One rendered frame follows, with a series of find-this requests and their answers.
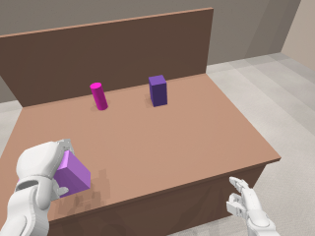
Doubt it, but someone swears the right robot forearm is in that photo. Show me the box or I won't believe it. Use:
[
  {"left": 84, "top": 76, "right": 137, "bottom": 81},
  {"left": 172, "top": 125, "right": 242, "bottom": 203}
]
[{"left": 245, "top": 208, "right": 281, "bottom": 236}]

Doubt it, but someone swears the robot right hand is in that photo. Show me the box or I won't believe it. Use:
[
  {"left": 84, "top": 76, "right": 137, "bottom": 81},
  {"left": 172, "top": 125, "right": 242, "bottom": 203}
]
[{"left": 226, "top": 177, "right": 263, "bottom": 219}]

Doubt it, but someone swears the table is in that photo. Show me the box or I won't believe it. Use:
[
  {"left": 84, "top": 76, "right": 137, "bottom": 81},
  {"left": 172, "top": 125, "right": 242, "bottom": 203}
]
[{"left": 0, "top": 7, "right": 281, "bottom": 236}]

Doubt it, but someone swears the left robot forearm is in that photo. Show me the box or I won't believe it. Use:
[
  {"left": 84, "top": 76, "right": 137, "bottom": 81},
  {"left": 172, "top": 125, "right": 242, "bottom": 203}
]
[{"left": 0, "top": 175, "right": 53, "bottom": 236}]

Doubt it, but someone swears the sponge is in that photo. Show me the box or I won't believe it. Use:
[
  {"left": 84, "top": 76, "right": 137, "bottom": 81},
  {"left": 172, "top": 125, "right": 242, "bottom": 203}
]
[{"left": 19, "top": 150, "right": 91, "bottom": 199}]

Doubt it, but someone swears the robot left hand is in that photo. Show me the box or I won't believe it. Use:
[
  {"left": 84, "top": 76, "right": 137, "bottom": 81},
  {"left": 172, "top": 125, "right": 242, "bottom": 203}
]
[{"left": 16, "top": 139, "right": 76, "bottom": 202}]

